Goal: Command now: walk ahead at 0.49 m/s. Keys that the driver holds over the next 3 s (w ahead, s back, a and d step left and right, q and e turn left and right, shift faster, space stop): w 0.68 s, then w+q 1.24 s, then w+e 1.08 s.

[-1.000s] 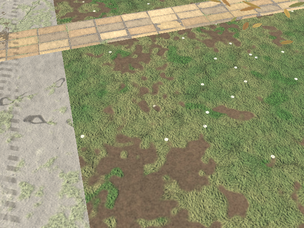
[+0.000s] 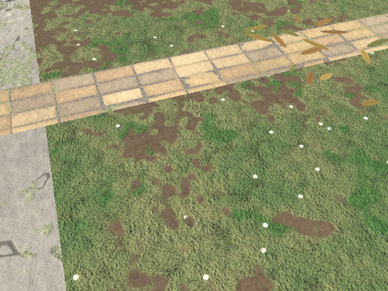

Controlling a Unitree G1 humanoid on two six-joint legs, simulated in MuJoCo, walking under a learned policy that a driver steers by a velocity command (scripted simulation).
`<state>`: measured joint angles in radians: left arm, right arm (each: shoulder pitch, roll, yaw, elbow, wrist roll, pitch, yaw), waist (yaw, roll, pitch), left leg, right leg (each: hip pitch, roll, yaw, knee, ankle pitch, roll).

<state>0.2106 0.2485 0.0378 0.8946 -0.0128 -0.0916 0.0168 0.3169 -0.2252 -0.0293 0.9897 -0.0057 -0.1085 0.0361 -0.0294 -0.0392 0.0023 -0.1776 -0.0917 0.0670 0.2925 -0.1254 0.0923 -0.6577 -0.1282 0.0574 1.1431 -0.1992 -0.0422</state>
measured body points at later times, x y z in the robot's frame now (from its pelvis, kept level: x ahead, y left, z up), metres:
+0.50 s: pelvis +0.28 -0.08 +0.00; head +0.29 -0.10 +0.45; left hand +0.33 +0.18 -0.12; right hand +0.36 -0.35 -0.14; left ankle +0.27 +0.08 -0.66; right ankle +0.30 -0.16 -0.74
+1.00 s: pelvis +0.55 -0.01 -0.01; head +0.58 +0.00 +0.44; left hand +0.58 +0.26 -0.15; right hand +0.70 -0.26 -0.13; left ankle +0.61 +0.07 -0.74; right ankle +0.46 -0.18 -0.64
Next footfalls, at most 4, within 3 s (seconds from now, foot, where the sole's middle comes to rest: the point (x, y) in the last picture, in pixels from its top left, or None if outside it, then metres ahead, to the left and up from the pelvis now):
0.30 right None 0.34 -0.17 -0.78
0.88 left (176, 255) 0.65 0.07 -0.78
1.38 right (208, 183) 0.97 -0.06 -0.78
1.92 left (121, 167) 1.06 0.31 -0.78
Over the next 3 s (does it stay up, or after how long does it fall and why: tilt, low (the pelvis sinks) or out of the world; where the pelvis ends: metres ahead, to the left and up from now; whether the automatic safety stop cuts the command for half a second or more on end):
stays up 1.51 0.49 -0.02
